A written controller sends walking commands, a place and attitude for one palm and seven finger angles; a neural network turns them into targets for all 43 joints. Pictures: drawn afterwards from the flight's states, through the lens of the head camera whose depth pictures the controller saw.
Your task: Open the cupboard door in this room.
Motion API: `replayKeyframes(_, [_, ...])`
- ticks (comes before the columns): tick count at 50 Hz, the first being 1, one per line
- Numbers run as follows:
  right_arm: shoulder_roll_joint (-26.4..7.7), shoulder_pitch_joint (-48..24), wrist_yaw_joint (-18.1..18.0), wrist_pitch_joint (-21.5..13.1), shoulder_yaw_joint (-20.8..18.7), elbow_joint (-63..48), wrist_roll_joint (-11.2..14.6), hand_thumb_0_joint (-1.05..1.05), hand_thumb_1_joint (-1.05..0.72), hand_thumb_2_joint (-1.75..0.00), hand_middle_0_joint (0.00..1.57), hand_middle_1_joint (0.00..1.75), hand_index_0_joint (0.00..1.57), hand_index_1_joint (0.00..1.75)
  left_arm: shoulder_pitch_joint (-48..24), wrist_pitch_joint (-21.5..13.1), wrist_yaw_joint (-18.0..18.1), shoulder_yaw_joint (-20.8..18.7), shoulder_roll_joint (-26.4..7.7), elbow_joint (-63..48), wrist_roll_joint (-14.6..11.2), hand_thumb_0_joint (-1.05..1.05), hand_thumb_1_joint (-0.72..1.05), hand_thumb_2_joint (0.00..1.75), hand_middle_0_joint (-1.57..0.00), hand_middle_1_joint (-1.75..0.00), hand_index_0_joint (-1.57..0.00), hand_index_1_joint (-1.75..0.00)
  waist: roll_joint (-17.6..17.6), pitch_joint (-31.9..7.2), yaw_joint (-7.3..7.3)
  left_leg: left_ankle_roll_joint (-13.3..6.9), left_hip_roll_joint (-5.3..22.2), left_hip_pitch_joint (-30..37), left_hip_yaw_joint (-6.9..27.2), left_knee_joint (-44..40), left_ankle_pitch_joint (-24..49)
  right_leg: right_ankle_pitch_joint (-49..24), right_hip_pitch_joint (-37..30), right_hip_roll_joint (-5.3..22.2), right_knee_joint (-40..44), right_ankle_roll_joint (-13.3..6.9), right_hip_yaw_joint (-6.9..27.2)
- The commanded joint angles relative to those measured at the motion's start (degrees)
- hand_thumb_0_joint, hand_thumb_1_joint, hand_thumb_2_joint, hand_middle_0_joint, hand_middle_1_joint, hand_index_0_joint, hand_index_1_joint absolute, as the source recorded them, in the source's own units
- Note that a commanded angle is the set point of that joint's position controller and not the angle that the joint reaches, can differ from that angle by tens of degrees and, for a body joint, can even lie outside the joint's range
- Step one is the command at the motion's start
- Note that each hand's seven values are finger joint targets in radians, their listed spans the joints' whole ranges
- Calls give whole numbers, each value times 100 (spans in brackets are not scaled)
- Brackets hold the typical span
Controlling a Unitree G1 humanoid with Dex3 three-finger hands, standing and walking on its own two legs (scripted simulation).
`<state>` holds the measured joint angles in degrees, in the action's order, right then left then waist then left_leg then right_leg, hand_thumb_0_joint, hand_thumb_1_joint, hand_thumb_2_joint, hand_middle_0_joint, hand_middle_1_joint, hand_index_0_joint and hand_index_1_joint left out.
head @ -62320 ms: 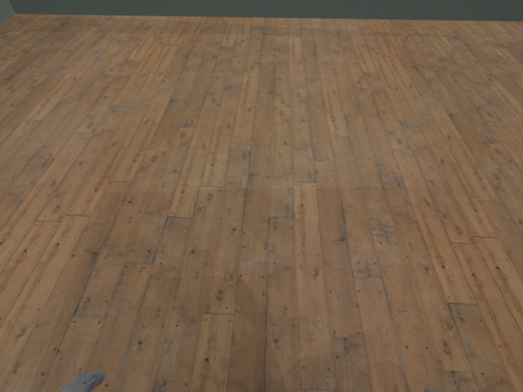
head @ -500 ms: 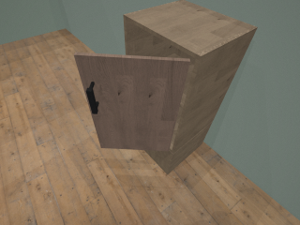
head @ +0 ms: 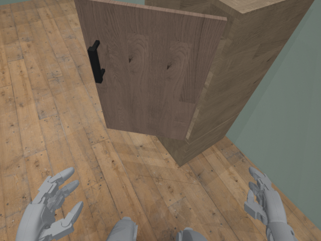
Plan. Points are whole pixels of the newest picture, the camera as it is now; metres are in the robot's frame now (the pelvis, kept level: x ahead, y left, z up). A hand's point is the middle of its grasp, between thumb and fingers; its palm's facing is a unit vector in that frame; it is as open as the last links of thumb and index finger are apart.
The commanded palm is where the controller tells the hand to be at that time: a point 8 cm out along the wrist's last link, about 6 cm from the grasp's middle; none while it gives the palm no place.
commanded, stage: raise the hand with hooked fingers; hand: left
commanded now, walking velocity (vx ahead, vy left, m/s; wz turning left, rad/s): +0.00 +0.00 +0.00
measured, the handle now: (97, 62) +0.59 +0.27 +0.07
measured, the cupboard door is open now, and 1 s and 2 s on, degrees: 47 47 47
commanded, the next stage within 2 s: move the hooked fingers beside the handle in 1.62 s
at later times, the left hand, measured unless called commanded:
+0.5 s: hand (52, 177) +0.22 +0.26 +0.05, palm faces +0.04 -1.00 -0.08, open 12.0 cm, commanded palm +0.20 +0.30 +0.06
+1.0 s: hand (34, 154) +0.26 +0.31 +0.07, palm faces -0.02 -1.00 -0.05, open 13.9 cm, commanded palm +0.25 +0.36 +0.08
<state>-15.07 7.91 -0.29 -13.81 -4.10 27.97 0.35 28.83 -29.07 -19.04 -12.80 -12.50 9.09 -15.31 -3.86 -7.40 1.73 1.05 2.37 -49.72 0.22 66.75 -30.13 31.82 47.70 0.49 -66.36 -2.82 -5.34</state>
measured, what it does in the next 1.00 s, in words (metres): stands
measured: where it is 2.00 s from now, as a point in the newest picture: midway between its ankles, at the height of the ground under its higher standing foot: outside the picture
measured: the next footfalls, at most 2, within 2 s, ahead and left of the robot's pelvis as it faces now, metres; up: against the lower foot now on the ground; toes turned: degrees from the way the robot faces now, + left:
none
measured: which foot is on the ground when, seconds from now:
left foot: down 0.00-1.00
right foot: down 0.00-1.00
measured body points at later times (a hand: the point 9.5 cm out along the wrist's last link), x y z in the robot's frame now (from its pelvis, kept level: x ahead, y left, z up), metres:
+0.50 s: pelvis +0.00 +0.01 +0.00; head +0.06 +0.02 +0.45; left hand +0.22 +0.31 +0.06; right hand +0.13 -0.25 -0.08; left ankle +0.03 +0.13 -0.65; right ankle +0.01 -0.09 -0.65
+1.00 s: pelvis +0.00 +0.05 +0.02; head +0.06 +0.07 +0.46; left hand +0.26 +0.36 +0.07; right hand +0.18 -0.19 -0.05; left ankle +0.03 +0.13 -0.65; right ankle +0.01 -0.09 -0.65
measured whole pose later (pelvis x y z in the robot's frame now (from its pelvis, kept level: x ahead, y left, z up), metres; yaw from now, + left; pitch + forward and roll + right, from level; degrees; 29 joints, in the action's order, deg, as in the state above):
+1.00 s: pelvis +0.00 +0.05 +0.02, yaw -1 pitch +14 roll -4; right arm -14.6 14.9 -3.3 -12.7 3.1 29.1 1.6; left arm 5.0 -17.4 -28.5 -21.9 -22.6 15.8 -20.0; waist 0.3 -6.6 0.5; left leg -2.6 1.3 -48.4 -0.5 62.5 -27.8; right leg 27.0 44.5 1.1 -58.0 0.6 -4.7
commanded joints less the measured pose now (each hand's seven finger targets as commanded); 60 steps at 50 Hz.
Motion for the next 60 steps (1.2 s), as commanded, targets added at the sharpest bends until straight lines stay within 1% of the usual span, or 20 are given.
replayKeyframes(1, [-496,193,-179,-292,-62,-449,-8,0,-90,-90,20,30,20,30,-1423,-1148,21,-183,-841,-3154,-308,0,32,65,-24,-68,-24,-68,1430,-1473,-408,-275,-191,791,65,-309,1645,-1568,-261,-120,1031,100,801])
replayKeyframes(4, [-645,295,-290,-387,38,-192,69,0,-90,-90,20,30,20,30,-1730,-899,-460,186,-745,-2338,-383,0,25,62,-25,-72,-25,-72,911,-936,-776,-315,-131,300,179,-13,1356,-1356,10,-168,1106,171,840])
replayKeyframes(5, [-679,335,-326,-393,21,-128,115,0,-90,-90,20,30,20,30,-1714,-688,-629,87,-900,-1934,-346,0,22,61,-25,-74,-25,-74,691,-852,-778,-311,-124,102,171,-3,1211,-1210,-21,-150,1200,208,888])
replayKeyframes(8, [-744,225,-429,-306,13,-266,248,0,-90,-90,20,30,20,30,-1314,290,-1035,-548,-1363,-924,-449,0,15,58,-25,-78,-25,-78,40,-1129,-454,-328,-192,-338,75,-152,1025,-658,-633,-5,1586,323,1141])
replayKeyframes(9, [-743,142,-442,-245,12,-344,270,0,-90,-90,20,30,20,30,-1069,662,-1122,-913,-1597,-554,-561,0,13,57,-25,-80,-25,-80,-10,-1256,-216,-307,-222,-340,72,-202,1176,-831,-998,36,1622,330,1246])
replayKeyframes(12, [-617,25,-430,-96,53,-688,265,0,-90,-90,20,30,20,30,-908,1238,-997,-1545,-1853,-1133,-886,0,6,54,-26,-84,-26,-84,56,-1903,125,-268,-294,-47,54,-498,1562,-1644,-1909,233,1687,487,1278])
replayKeyframes(14, [-452,26,-406,-85,64,-709,217,0,-90,-90,20,30,20,30,-785,1146,-651,-1888,-1892,-1386,-992,0,1,52,-26,-87,-26,-87,108,-2060,287,-222,-251,41,121,-584,1843,-2334,-2163,205,1516,478,1195])
replayKeyframes(16, [-342,137,-364,-135,46,-579,180,0,-90,-90,20,30,20,30,-796,787,-329,-1726,-1541,-1622,-938,0,-3,50,-27,-90,-27,-90,288,-1880,210,-197,-227,226,83,-766,1952,-2552,-1867,121,1409,417,937])
replayKeyframes(19, [-453,239,-318,-197,26,-376,121,0,-90,-90,20,30,20,30,-1298,284,-189,-1202,-1239,-1377,-698,0,-10,47,-27,-94,-27,-94,306,-1168,-114,-214,-192,255,114,-778,1733,-1834,-972,-33,1295,318,641])
replayKeyframes(23, [-754,498,-359,-288,11,-279,200,0,-90,-90,20,30,20,30,-1754,76,-611,-726,-1237,-626,-513,0,-20,43,-28,-100,-28,-100,299,-736,-430,-280,-213,166,129,-828,885,-295,-167,-70,1535,262,628])
replayKeyframes(26, [-885,584,-419,-362,39,-416,241,0,-90,-90,20,30,20,30,-2090,162,-944,-959,-1740,-912,-635,0,-27,40,-28,-105,-28,-105,731,-1260,-283,-307,-227,573,147,-1038,928,-362,-478,-80,1542,181,612])
replayKeyframes(29, [-884,617,-441,-389,51,-489,229,0,-90,-90,20,30,20,30,-2119,227,-857,-1512,-2254,-1335,-749,0,-34,37,-29,-110,-29,-110,920,-1691,-76,-289,-191,1042,212,-1236,1411,-983,-766,-184,1347,117,369])
replayKeyframes(31, [-812,573,-416,-380,82,-493,215,0,-90,-90,20,30,20,30,-2068,205,-678,-1577,-2135,-1564,-825,0,-38,35,-29,-112,-29,-112,1142,-1739,-5,-247,-188,1331,248,-1386,1661,-1245,-803,-200,1301,107,225])
replayKeyframes(35, [-840,576,-346,-254,137,-481,191,0,-90,-90,20,30,20,30,-2123,417,-438,-1416,-1845,-1022,-743,0,-48,31,-30,-118,-30,-118,1264,-1137,-110,-143,-164,1302,342,-1544,1497,-1136,-451,-241,1277,99,38])
replayKeyframes(39, [-958,696,-332,-121,164,-604,222,0,-90,-90,20,30,20,30,-2388,871,-666,-1062,-1703,-283,-577,0,-50,30,-30,-120,-30,-120,954,-710,-287,-142,-156,1097,400,-1690,1084,-986,-300,-262,1411,110,8])
replayKeyframes(42, [-1025,743,-371,-90,171,-672,244,0,-90,-90,20,30,20,30,-2973,1024,-902,-1087,-1960,-383,-517,0,-50,30,-30,-120,-30,-120,896,-969,-328,-155,-153,1287,404,-1717,1124,-1046,-400,-254,1494,124,37])
replayKeyframes(45, [-1006,739,-398,-131,197,-660,199,0,-90,-90,20,30,20,30,-3543,835,-952,-1459,-2407,-827,-603,0,-50,30,-30,-120,-30,-120,1182,-1516,-212,-85,-141,1756,459,-1674,1679,-1283,-527,-286,1411,60,54])
replayKeyframes(49, [-976,759,-395,-154,233,-547,153,0,-90,-90,20,30,20,30,-3583,574,-881,-1760,-2586,-551,-690,0,-50,30,-30,-120,-30,-120,1233,-1434,-143,-17,-133,1787,501,-1652,1901,-1323,-481,-313,1352,31,35])
replayKeyframes(53, [-1012,789,-401,-47,229,-477,202,0,-90,-90,20,30,20,30,-3680,799,-1050,-1667,-2479,189,-671,0,-50,30,-30,-120,-30,-120,1169,-1237,-218,-45,-131,1632,443,-1722,1717,-1278,-460,-268,1457,77,34])
replayKeyframes(60, [-1046,868,-383,-13,192,-600,227,0,-90,-90,20,30,20,30,-3726,1094,-1383,-1533,-2494,217,-718,0,-50,30,-30,-120,-30,-120,1032,-1577,-182,-118,-144,1813,366,-1696,2187,-1630,-720,-287,1570,76,68])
